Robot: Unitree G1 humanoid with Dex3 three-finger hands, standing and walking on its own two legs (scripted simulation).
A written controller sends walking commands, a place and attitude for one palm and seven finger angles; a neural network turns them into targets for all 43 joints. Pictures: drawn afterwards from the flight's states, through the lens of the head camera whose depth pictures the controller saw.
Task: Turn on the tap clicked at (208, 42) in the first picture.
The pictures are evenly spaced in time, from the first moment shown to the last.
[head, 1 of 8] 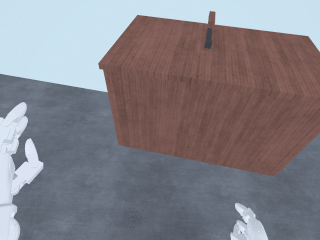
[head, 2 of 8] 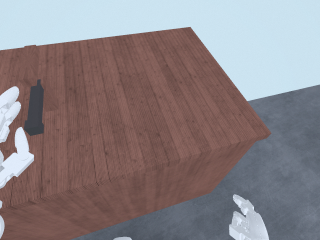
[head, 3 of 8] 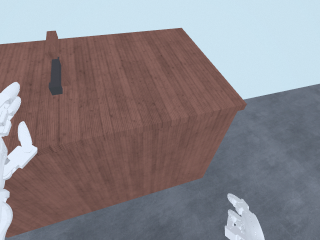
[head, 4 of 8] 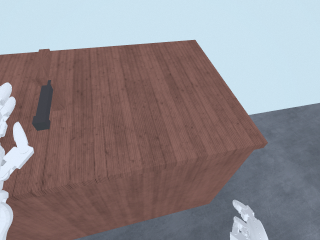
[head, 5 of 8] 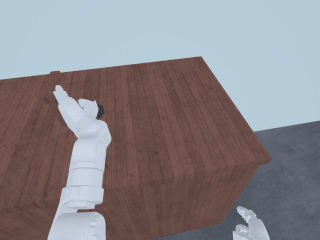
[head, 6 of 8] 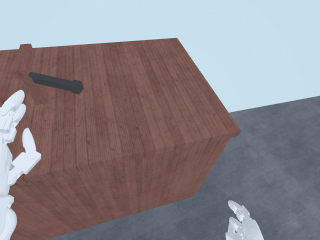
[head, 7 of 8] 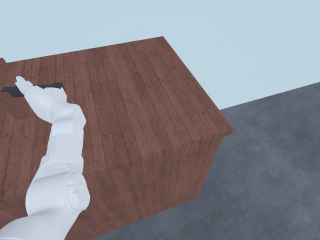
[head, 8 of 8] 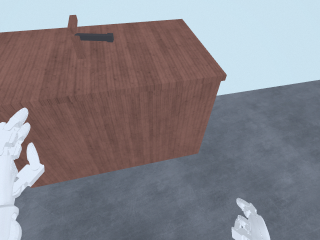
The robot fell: no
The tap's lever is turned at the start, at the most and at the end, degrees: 0 75 75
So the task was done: yes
